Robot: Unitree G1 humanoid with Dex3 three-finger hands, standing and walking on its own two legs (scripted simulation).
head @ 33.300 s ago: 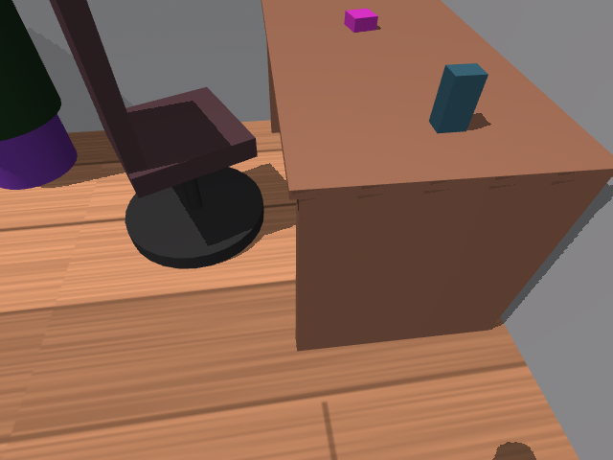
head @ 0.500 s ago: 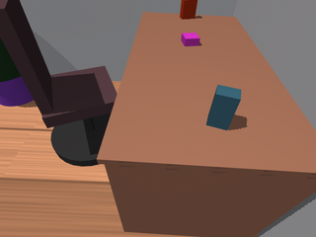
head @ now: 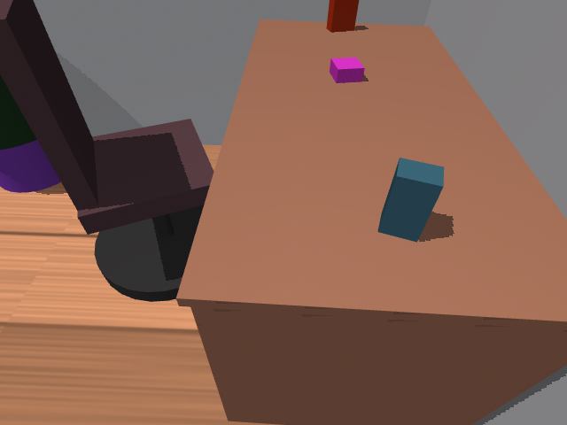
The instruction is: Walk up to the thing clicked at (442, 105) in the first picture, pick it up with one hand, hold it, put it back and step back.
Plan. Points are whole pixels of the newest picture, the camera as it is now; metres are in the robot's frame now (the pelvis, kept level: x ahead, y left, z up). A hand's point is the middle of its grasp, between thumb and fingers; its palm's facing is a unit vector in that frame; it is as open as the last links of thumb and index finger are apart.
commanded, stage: home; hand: right
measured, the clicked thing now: (408, 201) +0.51 -0.23 +0.03
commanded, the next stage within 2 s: stand in 0.32 s
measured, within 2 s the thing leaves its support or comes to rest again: neither
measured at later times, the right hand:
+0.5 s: hand out of the picture +0.06 -0.25 -0.16, palm faces -0.05 +0.93 -0.36, open 17.1 cm
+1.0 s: hand out of the picture +0.07 -0.25 -0.16, palm faces -0.06 +0.94 -0.34, open 7.8 cm
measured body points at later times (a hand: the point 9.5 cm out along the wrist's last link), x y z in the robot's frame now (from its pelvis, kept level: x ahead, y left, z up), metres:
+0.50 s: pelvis +0.00 +0.00 +0.00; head +0.00 +0.00 +0.45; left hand +0.06 +0.30 -0.14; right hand +0.07 -0.30 -0.13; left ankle +0.00 +0.12 -0.75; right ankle +0.00 -0.11 -0.75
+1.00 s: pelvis +0.00 +0.00 +0.00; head +0.01 +0.00 +0.45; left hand +0.06 +0.30 -0.13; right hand +0.08 -0.30 -0.13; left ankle +0.00 +0.12 -0.75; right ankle +0.00 -0.11 -0.75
